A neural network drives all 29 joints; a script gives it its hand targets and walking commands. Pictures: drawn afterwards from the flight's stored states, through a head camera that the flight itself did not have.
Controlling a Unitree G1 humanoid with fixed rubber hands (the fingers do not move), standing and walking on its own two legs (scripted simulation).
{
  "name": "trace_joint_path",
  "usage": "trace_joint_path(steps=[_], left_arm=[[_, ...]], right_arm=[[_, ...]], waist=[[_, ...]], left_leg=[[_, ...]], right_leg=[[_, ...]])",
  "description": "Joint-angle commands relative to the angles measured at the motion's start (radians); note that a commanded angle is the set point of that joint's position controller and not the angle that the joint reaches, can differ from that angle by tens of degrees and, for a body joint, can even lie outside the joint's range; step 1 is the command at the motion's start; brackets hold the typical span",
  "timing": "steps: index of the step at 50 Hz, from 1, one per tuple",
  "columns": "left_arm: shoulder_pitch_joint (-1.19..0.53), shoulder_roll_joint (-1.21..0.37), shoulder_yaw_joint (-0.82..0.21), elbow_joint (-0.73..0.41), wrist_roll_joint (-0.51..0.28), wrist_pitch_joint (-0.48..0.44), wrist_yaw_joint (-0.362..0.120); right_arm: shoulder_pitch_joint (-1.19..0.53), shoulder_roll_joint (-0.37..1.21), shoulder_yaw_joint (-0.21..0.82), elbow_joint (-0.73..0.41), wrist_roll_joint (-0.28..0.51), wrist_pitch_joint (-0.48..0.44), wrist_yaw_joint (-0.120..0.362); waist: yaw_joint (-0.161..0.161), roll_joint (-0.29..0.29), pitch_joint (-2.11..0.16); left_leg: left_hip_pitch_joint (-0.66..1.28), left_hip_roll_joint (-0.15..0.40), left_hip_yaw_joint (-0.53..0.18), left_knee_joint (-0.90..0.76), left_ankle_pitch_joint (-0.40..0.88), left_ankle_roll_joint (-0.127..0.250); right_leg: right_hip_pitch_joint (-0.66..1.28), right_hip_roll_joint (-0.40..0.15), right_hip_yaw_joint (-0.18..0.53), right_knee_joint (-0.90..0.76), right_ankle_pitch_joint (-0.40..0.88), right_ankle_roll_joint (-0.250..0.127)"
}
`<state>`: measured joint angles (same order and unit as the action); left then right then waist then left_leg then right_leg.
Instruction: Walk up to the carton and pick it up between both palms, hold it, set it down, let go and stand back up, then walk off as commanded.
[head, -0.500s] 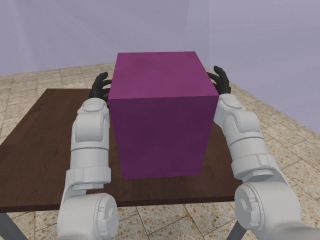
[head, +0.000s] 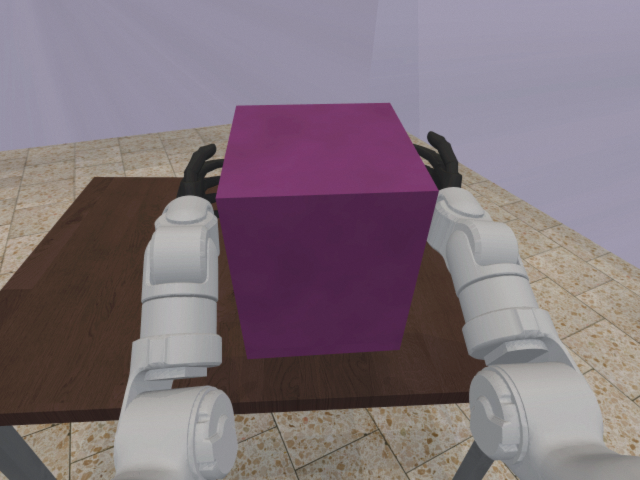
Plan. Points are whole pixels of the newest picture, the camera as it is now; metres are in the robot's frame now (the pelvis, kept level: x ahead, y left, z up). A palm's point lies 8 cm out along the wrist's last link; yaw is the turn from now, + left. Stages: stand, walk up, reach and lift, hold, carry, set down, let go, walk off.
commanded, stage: set down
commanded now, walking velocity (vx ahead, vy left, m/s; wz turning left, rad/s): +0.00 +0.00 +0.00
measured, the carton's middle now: (319, 229) +0.40 +0.02 +0.18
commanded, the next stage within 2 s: none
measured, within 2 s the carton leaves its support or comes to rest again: neither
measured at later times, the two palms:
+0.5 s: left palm (210, 204) +0.42 +0.16 +0.21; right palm (435, 198) +0.42 -0.13 +0.22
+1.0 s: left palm (209, 220) +0.43 +0.16 +0.18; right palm (423, 198) +0.44 -0.12 +0.21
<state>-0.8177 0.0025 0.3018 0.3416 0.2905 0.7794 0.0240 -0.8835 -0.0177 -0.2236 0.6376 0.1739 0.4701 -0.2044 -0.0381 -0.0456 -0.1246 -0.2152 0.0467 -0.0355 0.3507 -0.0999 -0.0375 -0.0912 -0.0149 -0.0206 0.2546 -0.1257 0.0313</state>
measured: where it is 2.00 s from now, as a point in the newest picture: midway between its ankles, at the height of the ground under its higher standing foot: outside the picture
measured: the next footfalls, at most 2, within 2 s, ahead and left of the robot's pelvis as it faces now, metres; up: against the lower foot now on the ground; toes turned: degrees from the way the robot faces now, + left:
none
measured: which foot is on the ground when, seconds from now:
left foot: down 0.00-1.00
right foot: down 0.00-1.00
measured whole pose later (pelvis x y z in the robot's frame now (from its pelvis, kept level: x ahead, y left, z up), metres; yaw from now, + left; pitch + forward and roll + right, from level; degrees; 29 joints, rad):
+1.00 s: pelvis +0.04 -0.01 +0.00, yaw +1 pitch -3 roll -1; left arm -0.72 -0.02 0.35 0.42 0.36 0.44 -0.01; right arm -0.86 -0.01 -0.15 0.83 0.06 0.02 -0.15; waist -0.04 -0.06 -0.03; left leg -0.13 0.04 -0.04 0.33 -0.14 -0.04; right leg 0.00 -0.02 -0.03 0.22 -0.17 0.03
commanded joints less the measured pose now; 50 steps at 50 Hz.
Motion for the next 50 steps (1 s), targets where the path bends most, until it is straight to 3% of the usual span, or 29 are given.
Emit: trace_joint_path(steps=[1,4,9,14,16,20,24,28,32,36,42,46,50], left_arm=[[-0.711,-0.628,-0.499,-0.206,-0.193,-0.071,-0.154],[-0.718,-0.624,-0.457,-0.118,-0.167,-0.084,-0.155],[-0.743,-0.598,-0.325,-0.014,-0.091,-0.161,-0.179],[-0.671,-0.503,-0.162,0.171,0.023,-0.252,-0.232],[-0.658,-0.485,-0.155,0.174,0.04,-0.278,-0.24],[-0.655,-0.515,-0.197,0.139,0.033,-0.335,-0.222],[-0.584,-0.573,-0.28,0.07,0.008,-0.38,-0.185],[-0.474,-0.585,-0.321,0.0,-0.015,-0.395,-0.165],[-0.398,-0.557,-0.322,-0.025,-0.022,-0.381,-0.178],[-0.391,-0.553,-0.354,-0.08,-0.05,-0.377,-0.198],[-0.449,-0.585,-0.395,-0.09,-0.067,-0.411,-0.188],[-0.457,-0.579,-0.352,-0.008,-0.04,-0.419,-0.187],[-0.462,-0.543,-0.261,0.09,0.007,-0.422,-0.191]], right_arm=[[-0.877,0.554,0.514,-0.309,0.237,-0.038,0.076],[-0.888,0.511,0.449,-0.24,0.191,-0.052,0.079],[-0.937,0.484,0.309,-0.111,0.048,-0.162,0.118],[-0.812,0.446,0.135,0.054,-0.127,-0.299,0.158],[-0.78,0.428,0.097,0.088,-0.164,-0.348,0.167],[-0.77,0.414,0.107,0.086,-0.177,-0.443,0.177],[-0.733,0.415,0.194,0.046,-0.15,-0.507,0.173],[-0.653,0.434,0.331,-0.016,-0.089,-0.522,0.161],[-0.585,0.447,0.41,-0.043,-0.056,-0.504,0.139],[-0.582,0.458,0.446,-0.108,-0.044,-0.505,0.115],[-0.555,0.473,0.405,-0.066,-0.07,-0.525,0.121],[-0.542,0.444,0.318,0.034,-0.123,-0.531,0.147],[-0.529,0.411,0.213,0.143,-0.182,-0.526,0.181]], waist=[[-0.092,0.063,-0.452],[-0.098,0.082,-0.377],[-0.057,0.068,-0.288],[-0.034,0.067,-0.141],[-0.026,0.086,-0.131],[-0.018,0.103,-0.186],[-0.014,0.122,-0.315],[0.015,0.115,-0.397],[0.01,0.054,-0.371],[-0.016,0.04,-0.381],[-0.05,0.08,-0.369],[-0.046,0.101,-0.304],[-0.018,0.094,-0.201]], left_leg=[[0.3,-0.091,0.047,-0.014,0.134,0.003],[0.291,-0.089,0.051,-0.027,0.077,0.002],[0.26,-0.081,0.078,-0.082,-0.059,0.014],[0.236,-0.08,0.118,-0.143,-0.187,0.041],[0.227,-0.075,0.122,-0.155,-0.184,0.04],[0.29,-0.062,0.118,-0.135,-0.065,0.015],[0.44,-0.059,0.123,-0.061,0.206,-0.026],[0.547,-0.055,0.128,0.014,0.5,-0.042],[0.538,-0.061,0.119,0.041,0.58,-0.033],[0.503,-0.073,0.108,0.052,0.587,-0.034],[0.505,-0.066,0.097,0.062,0.584,-0.054],[0.486,-0.06,0.105,0.034,0.501,-0.057],[0.433,-0.053,0.125,-0.02,0.336,-0.043]], right_leg=[[0.153,0.093,-0.033,-0.015,0.099,0.014],[0.103,0.085,-0.031,-0.039,0.025,0.007],[0.074,0.077,-0.048,-0.048,-0.115,0.008],[0.107,0.058,-0.081,-0.05,-0.26,0.017],[0.144,0.057,-0.09,-0.034,-0.236,0.021],[0.16,0.062,-0.098,-0.027,-0.127,0.02],[0.139,0.073,-0.115,-0.035,0.013,0.003],[0.167,0.086,-0.116,-0.029,0.182,0.002],[0.24,0.083,-0.105,-0.016,0.361,0.02],[0.316,0.073,-0.093,0.016,0.524,0.032],[0.251,0.08,-0.101,0.005,0.453,0.019],[0.187,0.081,-0.11,-0.022,0.302,0.011],[0.126,0.074,-0.108,-0.051,0.113,0.007]])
